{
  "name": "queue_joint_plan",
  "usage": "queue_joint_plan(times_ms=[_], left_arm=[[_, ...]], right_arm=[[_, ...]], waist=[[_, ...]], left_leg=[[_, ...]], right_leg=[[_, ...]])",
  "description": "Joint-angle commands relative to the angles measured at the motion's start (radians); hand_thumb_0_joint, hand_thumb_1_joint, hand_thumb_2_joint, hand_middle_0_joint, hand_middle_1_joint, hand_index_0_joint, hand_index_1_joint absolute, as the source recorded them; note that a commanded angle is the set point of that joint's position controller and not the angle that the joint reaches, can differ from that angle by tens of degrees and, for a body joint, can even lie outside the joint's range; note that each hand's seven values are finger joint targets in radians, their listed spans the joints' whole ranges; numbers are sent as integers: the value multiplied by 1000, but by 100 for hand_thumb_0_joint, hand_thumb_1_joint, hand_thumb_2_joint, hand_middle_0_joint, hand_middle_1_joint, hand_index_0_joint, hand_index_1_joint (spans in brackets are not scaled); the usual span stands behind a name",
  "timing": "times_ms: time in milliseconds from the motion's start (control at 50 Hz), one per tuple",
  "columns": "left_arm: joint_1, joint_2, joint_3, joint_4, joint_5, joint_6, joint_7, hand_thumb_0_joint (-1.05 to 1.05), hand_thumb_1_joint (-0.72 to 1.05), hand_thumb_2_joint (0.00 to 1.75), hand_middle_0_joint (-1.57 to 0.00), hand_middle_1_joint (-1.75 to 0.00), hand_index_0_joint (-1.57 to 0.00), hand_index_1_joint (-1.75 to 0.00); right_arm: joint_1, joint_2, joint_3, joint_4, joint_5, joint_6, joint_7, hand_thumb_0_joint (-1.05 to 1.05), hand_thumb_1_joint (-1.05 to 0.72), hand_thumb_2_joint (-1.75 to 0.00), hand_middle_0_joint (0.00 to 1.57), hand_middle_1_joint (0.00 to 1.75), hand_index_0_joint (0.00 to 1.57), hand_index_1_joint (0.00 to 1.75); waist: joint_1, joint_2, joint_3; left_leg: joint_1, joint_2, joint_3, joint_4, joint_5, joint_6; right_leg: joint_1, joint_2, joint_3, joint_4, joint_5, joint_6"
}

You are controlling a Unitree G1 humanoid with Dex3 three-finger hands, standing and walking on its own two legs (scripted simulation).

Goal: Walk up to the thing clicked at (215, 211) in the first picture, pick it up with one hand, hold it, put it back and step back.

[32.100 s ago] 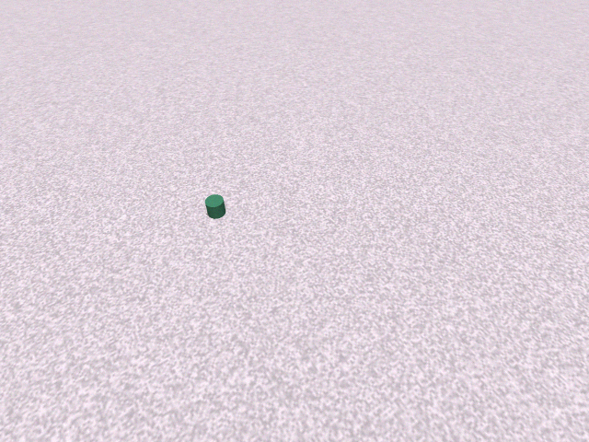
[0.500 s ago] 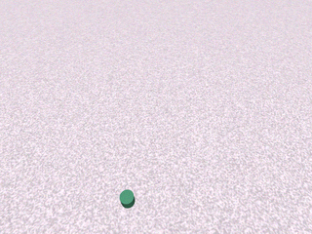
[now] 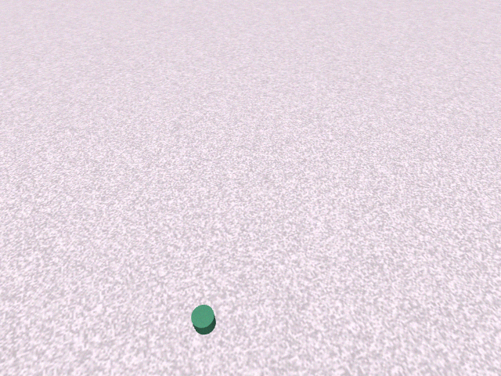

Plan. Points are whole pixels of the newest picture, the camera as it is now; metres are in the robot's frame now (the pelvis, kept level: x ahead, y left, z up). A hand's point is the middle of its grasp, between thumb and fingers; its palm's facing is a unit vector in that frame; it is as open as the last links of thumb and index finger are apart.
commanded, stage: stand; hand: left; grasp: from above
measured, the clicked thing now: (203, 319) +0.48 +0.20 -0.74
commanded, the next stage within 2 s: rise first in 0.38 s
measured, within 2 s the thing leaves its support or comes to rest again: neither
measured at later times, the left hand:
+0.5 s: hand out of the picture +0.07 +0.26 -0.16, palm faces -0.03 -0.94 -0.34, open 7.4 cm
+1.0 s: hand out of the picture +0.15 +0.26 -0.20, palm faces -0.08 -0.92 -0.39, open 13.4 cm
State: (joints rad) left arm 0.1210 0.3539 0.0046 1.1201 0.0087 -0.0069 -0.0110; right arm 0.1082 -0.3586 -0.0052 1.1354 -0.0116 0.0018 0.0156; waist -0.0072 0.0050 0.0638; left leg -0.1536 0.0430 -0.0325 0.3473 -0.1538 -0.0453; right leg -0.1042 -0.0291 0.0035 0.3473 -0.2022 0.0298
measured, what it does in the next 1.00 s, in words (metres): stands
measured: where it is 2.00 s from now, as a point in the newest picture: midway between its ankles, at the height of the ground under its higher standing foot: outside the picture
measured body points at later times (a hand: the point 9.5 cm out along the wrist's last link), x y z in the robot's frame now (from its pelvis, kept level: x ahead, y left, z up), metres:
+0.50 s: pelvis +0.00 +0.00 +0.00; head +0.01 +0.00 +0.45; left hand +0.08 +0.31 -0.13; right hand +0.08 -0.30 -0.13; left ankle +0.02 +0.15 -0.75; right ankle -0.01 -0.14 -0.75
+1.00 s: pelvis +0.00 +0.01 -0.05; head +0.07 +0.02 +0.40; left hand +0.15 +0.30 -0.17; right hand +0.12 -0.25 -0.16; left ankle +0.02 +0.15 -0.75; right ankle -0.01 -0.14 -0.75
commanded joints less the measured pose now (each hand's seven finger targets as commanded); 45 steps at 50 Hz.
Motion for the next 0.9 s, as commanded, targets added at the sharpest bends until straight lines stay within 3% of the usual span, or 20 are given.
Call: queue_joint_plan(times_ms=[0, 120, 240, 440, 460, 480, 500, 520, 540, 580, 620, 660, 700, 760, 780, 800, 880], left_arm=[[-37, 222, 44, -64, 1, -19, 14, 0, 90, 90, -20, -30, -20, -30], [-28, 225, 42, -65, 1, -21, 17, 0, 90, 90, -20, -30, -20, -30], [-27, 222, 40, -64, 1, -20, 17, 0, 90, 90, -20, -30, -20, -30], [-26, 221, 41, -69, 2, -21, 17, 0, 90, 90, -20, -30, -20, -30], [-24, 225, 41, -68, 1, -21, 17, 0, 82, 98, -12, -38, -12, -38], [-375, 66, 58, -419, -42, -118, 31, 0, 74, 95, -20, -46, -18, -46], [-496, 107, 69, -381, -41, -114, 36, 0, 66, 94, -23, -54, -19, -54], [-301, 168, 118, -165, -23, -71, 41, 0, 58, 96, -21, -60, -17, -62], [-235, 179, 132, -118, -10, -57, 28, 0, 50, 92, -19, -68, -17, -70], [-303, 246, 168, -166, 20, -64, 14, 0, 34, 90, -17, -82, -18, -81], [-175, 214, 180, -77, 68, -42, -7, 0, 18, 87, -14, -94, -17, -91], [-101, 222, 222, -118, 107, -22, -16, 0, 2, 90, -11, -101, -14, -98], [-82, 189, 209, -196, 118, 12, -5, 0, -14, 91, -8, -107, -12, -103], [-147, 146, 174, -244, 138, 88, 14, 0, -38, 95, -8, -106, -10, -105], [-138, 159, 181, -276, 144, 107, 18, 0, -45, 97, -8, -107, -9, -106], [-132, 146, 176, -290, 143, 125, 21, 0, -51, 97, -8, -108, -9, -107], [-118, 135, 184, -384, 159, 148, 27, 0, -56, 96, -8, -110, -9, -109]], right_arm=[[-36, -213, -36, -56, 2, -28, -17, 0, -90, -90, 20, 30, 20, 30], [-42, -211, -38, -61, 5, -24, -17, 0, -90, -90, 20, 30, 20, 30], [-37, -207, -36, -61, 4, -22, -16, 0, -90, -90, 20, 30, 20, 30], [-38, -210, -35, -64, 4, -25, -17, 0, -90, -90, 20, 30, 20, 30], [-40, -209, -36, -65, 4, -24, -17, 0, -95, -92, 20, 30, 20, 30], [-27, -41, -1, -357, 65, -80, -38, 0, -103, -93, 20, 30, 20, 30], [17, -68, -3, -301, 65, -81, -48, 0, -97, -92, 20, 30, 20, 30], [48, -98, -14, -279, 62, -73, -53, 0, -96, -92, 20, 30, 20, 30], [59, -101, -31, -309, 63, -65, -52, 0, -94, -91, 20, 30, 20, 30], [88, -105, -60, -340, 53, -74, -66, 0, -94, -91, 20, 30, 20, 30], [111, -92, -77, -373, 34, -82, -60, 0, -95, -91, 20, 30, 20, 30], [112, -81, -93, -421, 23, -88, -50, 0, -95, -91, 20, 30, 20, 30], [99, -66, -90, -474, 26, -89, -47, 0, -94, -91, 20, 30, 20, 30], [64, -64, -85, -530, 30, -92, -42, 0, -93, -91, 20, 30, 20, 30], [49, -63, -86, -552, 33, -96, -40, 0, -93, -91, 20, 30, 20, 30], [56, -61, -89, -565, 33, -99, -38, 0, -93, -91, 20, 30, 20, 30], [91, -50, -92, -587, 31, -125, -34, 0, -92, -91, 20, 30, 20, 30]], waist=[[4, -4, -79], [5, -15, -106], [5, -14, -63], [8, -5, -84], [6, -10, -81], [-107, 63, -44], [-83, 5, -66], [-66, -29, -34], [-37, -35, -38], [-24, -42, -164], [-12, -19, -221], [41, 18, -313], [46, 69, -337], [15, 28, -235], [24, 20, -231], [11, 8, -232], [-2, -8, -268]], left_leg=[[27, 81, -62, -51, 84, 53], [66, 82, -56, -28, 124, 55], [36, 76, -59, -43, 79, 53], [40, 81, -62, -39, 111, 56], [40, 80, -62, -40, 108, 55], [-67, -56, 92, 35, -37, 46], [-56, -57, 85, 43, -84, 49], [-90, -62, 88, 57, -120, 52], [-124, -51, 83, 81, -93, 51], [-125, -49, 71, 131, -41, 52], [-179, -56, 67, 192, -15, 47], [-194, -65, 72, 227, 20, 41], [-188, -68, 74, 225, 14, 33], [-270, -53, 61, 241, -77, 31], [-291, -47, 56, 251, -101, 32], [-308, -46, 54, 268, -119, 34], [-362, -40, 52, 355, -123, 40]], right_leg=[[-12, -97, 66, -67, 69, -42], [-19, -100, 66, -66, 105, -42], [-36, -93, 62, -77, 56, -40], [-9, -97, 60, -67, 89, -38], [-15, -97, 61, -71, 81, -39], [-243, 14, -3, 2, 54, -27], [-204, 18, -20, 7, -4, -24], [-219, 29, -33, 11, -55, -30], [-223, 34, -43, 41, -51, -34], [-229, 36, -38, 98, -1, -33], [-253, 31, -36, 166, 33, -34], [-228, 30, -32, 204, 41, -40], [-233, 34, -32, 214, 22, -43], [-330, 42, -43, 225, -72, -42], [-347, 46, -47, 240, -100, -43], [-369, 46, -46, 252, -117, -42], [-441, 46, -45, 340, -120, -35]])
